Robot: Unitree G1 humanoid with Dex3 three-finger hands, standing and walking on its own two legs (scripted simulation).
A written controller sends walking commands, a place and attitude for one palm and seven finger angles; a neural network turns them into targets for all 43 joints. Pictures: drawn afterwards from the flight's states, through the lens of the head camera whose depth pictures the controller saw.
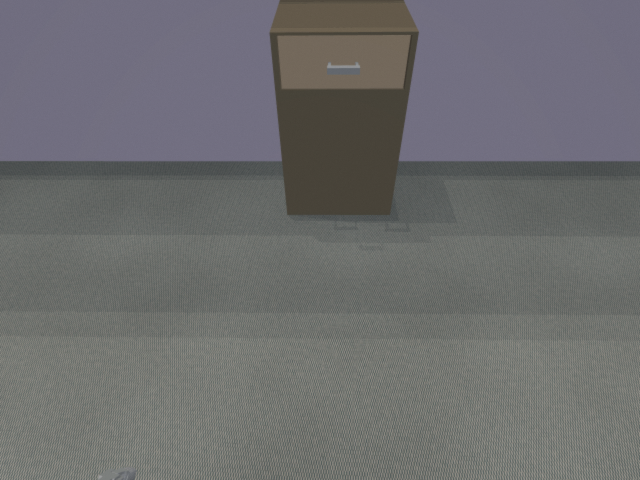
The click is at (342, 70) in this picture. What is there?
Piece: drawer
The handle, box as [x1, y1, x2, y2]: [327, 62, 359, 74]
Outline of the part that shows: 328,62 327,74 359,74 359,65 357,64 357,62 355,62 354,65 331,65 330,62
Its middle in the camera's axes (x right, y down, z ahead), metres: +0.07 -0.59 +1.32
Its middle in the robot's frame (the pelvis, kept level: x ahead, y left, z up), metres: +1.38 -0.01 -0.06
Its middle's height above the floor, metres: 0.71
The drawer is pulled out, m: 0.00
